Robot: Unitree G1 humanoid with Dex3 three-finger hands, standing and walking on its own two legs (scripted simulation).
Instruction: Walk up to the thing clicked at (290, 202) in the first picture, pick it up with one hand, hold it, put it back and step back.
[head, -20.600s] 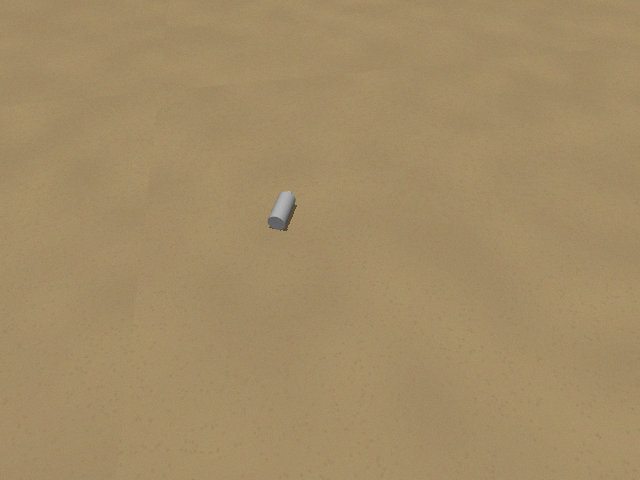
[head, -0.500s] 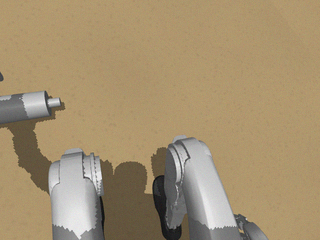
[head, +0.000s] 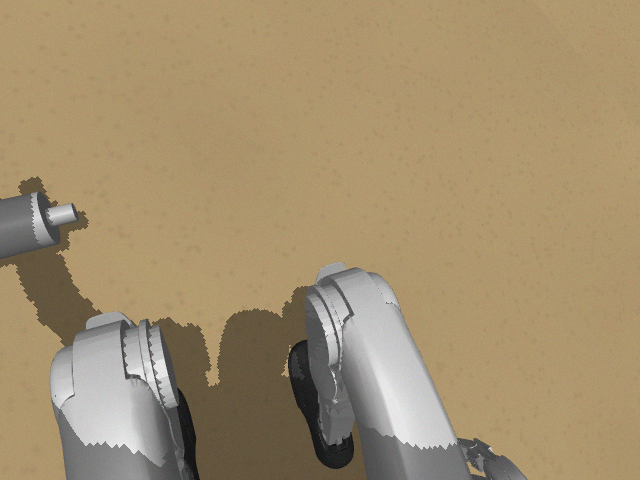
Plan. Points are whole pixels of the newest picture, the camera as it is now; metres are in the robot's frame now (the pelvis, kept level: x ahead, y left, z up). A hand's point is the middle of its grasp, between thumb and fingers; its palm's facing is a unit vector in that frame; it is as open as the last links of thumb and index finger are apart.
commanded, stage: approach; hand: left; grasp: from above
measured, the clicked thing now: out of the picture +0.46 +0.33 -0.29
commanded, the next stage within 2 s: close in in 0.02 s
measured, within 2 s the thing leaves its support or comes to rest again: neither
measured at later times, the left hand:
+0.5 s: hand out of the picture +0.44 +0.33 -0.20, palm faces -0.46 -0.12 -0.88, open 14.0 cm
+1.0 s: hand out of the picture +0.44 +0.33 -0.25, palm faces -0.48 -0.13 -0.87, open 14.3 cm
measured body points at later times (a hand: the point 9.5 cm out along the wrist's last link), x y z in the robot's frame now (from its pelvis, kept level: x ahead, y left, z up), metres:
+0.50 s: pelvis +0.00 +0.00 -0.01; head +0.25 +0.11 +0.35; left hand +0.46 +0.34 -0.15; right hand +0.08 -0.26 -0.09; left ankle +0.07 +0.12 -0.29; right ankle +0.10 -0.11 -0.29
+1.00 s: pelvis +0.01 +0.00 -0.02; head +0.28 +0.11 +0.32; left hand +0.46 +0.34 -0.20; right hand +0.06 -0.25 -0.09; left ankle +0.07 +0.12 -0.29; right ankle +0.10 -0.11 -0.29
